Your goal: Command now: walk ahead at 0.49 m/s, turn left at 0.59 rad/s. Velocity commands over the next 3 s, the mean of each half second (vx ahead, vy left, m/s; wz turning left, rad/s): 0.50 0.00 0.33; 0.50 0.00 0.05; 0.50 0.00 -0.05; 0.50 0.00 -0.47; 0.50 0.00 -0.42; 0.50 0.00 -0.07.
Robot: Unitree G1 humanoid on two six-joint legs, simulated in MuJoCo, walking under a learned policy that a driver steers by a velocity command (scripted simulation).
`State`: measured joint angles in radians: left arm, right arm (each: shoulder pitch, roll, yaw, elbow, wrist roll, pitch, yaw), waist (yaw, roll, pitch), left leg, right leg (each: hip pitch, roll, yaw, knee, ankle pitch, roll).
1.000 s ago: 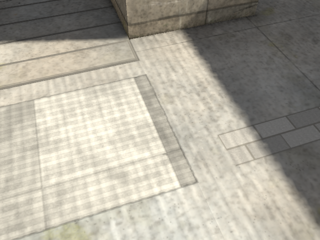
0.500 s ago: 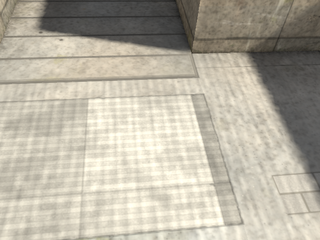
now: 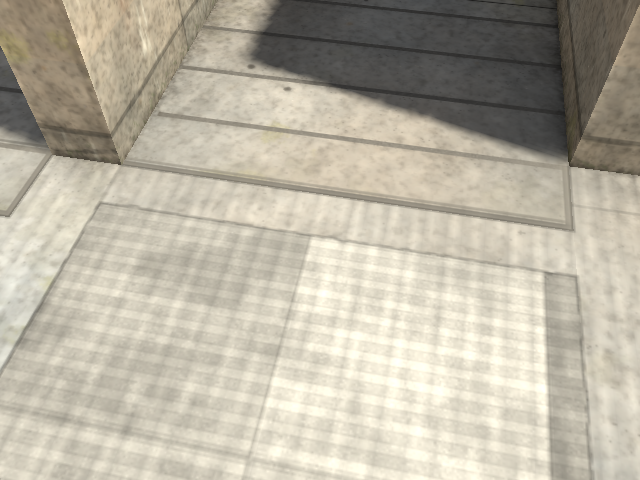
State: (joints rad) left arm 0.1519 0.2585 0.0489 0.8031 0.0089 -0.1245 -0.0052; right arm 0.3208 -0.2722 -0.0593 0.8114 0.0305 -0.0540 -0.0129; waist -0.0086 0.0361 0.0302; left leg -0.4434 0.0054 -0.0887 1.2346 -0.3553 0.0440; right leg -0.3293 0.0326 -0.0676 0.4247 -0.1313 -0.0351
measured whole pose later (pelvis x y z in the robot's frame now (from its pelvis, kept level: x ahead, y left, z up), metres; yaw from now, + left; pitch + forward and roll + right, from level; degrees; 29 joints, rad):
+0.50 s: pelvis +0.26 +0.09 +0.00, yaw +9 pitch +2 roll -1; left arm 0.26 0.29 0.04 0.90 -0.03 -0.10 -0.02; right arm 0.22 -0.25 -0.05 0.70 0.00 -0.07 0.03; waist 0.01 -0.02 0.03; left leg -0.37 -0.02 0.05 0.51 -0.19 0.06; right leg -0.43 -0.08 0.00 1.18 -0.38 -0.03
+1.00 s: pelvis +0.55 +0.07 -0.01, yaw +9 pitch +2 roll +1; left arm 0.10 0.26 0.04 0.81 -0.01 -0.10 -0.04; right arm 0.37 -0.27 -0.05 0.88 0.02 -0.08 0.00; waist -0.02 0.01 0.03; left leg -0.25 0.00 -0.05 1.07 -0.46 0.03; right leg -0.46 0.01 -0.06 0.57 -0.16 -0.07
